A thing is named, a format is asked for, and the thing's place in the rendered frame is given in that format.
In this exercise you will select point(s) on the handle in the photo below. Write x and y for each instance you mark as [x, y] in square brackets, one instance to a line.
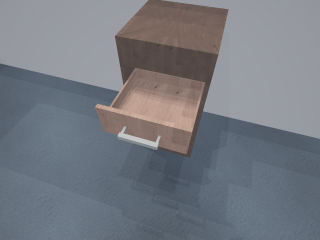
[138, 141]

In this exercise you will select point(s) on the cabinet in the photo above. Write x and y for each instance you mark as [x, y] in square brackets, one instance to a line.
[173, 38]

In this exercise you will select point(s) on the drawer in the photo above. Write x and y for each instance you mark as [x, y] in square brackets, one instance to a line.
[152, 104]

